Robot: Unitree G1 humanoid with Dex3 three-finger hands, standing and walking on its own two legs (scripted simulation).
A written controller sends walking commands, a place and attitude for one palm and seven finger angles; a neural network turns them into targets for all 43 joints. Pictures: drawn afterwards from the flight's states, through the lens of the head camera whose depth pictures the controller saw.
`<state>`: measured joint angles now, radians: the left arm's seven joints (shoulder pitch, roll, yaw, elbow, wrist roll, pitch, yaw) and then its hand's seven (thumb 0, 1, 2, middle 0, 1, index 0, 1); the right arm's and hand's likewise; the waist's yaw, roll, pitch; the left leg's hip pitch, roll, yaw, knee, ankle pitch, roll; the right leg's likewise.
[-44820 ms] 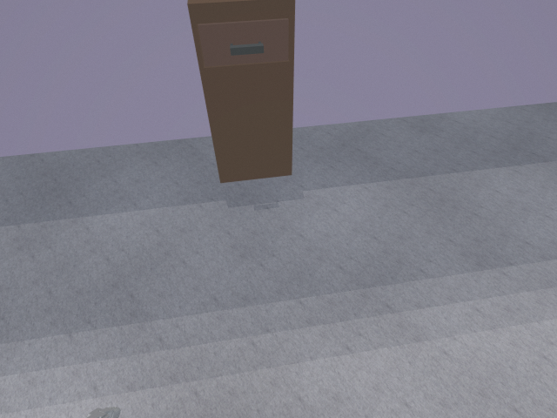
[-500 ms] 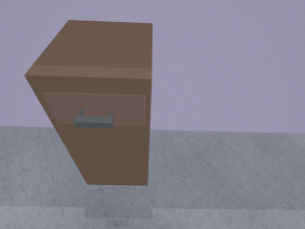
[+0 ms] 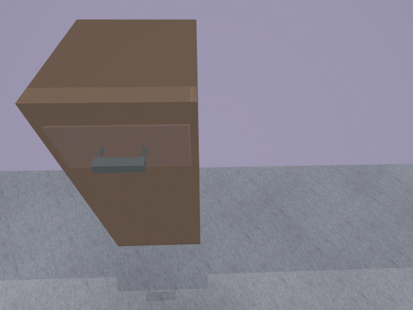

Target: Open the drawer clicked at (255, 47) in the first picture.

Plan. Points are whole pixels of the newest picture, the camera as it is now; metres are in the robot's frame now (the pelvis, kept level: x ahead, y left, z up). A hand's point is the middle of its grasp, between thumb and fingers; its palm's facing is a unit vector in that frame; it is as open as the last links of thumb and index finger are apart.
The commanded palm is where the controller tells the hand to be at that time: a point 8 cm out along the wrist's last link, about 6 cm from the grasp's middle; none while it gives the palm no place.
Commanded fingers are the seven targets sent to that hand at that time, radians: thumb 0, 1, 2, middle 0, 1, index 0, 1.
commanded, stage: look again from close up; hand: left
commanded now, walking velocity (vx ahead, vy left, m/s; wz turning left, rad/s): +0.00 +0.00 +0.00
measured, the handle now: (121, 157) +0.48 +0.25 -0.04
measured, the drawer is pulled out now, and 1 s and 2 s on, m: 0.00 0.00 0.00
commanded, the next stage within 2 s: raise the hand with hooked fingers in 0.42 s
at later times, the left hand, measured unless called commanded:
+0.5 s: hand out of the picture -0.04 +0.22 -0.18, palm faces +0.01 -0.98 -0.19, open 7.3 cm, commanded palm none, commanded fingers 0.00 0.90 0.90 -0.20 -0.30 -0.20 -0.30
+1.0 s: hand out of the picture +0.12 +0.24 -0.08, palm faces -0.13 -0.17 -0.98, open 8.8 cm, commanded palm +0.13 +0.27 +0.00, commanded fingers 0.00 0.32 0.65 -0.24 -0.68 -0.24 -0.68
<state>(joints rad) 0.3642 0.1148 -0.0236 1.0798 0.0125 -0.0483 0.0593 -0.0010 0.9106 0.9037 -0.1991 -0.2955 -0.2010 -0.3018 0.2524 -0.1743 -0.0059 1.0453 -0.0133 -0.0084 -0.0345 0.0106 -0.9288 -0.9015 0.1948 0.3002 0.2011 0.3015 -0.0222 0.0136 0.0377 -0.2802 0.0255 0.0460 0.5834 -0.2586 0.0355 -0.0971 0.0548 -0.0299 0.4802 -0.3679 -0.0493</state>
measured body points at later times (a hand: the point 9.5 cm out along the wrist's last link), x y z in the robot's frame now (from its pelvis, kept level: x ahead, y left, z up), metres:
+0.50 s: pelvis -0.02 +0.04 +0.00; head -0.02 +0.05 +0.45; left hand -0.04 +0.27 -0.16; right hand -0.01 -0.18 -0.15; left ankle +0.00 +0.11 -0.73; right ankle -0.08 -0.09 -0.73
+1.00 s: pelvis -0.05 +0.02 -0.04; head -0.03 +0.01 +0.41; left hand +0.12 +0.25 -0.03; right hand +0.18 -0.21 -0.10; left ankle +0.00 +0.11 -0.73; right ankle -0.05 -0.06 -0.73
